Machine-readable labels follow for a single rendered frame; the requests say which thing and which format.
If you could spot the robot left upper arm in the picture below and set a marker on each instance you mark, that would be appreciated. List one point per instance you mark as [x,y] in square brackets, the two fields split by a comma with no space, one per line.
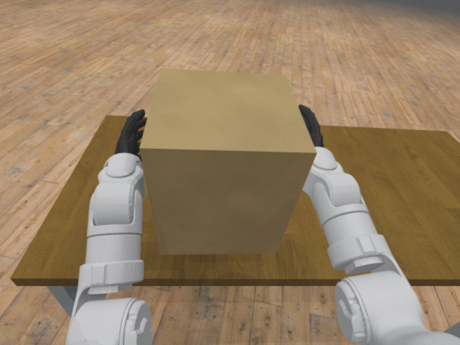
[123,321]

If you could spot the left robot hand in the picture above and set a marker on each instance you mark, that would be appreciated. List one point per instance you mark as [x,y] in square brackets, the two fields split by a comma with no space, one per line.
[130,135]

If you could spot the robot right upper arm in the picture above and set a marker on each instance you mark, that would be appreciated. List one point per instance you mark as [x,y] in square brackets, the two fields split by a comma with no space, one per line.
[380,309]

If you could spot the robot left forearm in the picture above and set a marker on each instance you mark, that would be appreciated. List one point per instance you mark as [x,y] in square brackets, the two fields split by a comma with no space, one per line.
[114,232]

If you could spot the carton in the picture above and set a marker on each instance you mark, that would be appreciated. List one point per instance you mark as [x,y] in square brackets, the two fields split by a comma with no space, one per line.
[225,158]

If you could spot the right robot hand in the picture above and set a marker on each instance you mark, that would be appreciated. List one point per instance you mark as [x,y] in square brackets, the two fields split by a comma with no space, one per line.
[312,125]

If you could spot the table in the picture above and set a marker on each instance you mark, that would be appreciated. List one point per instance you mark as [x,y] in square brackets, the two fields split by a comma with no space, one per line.
[409,180]

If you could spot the robot right forearm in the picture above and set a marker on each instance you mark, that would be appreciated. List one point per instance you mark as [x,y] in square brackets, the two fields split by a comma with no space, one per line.
[354,244]

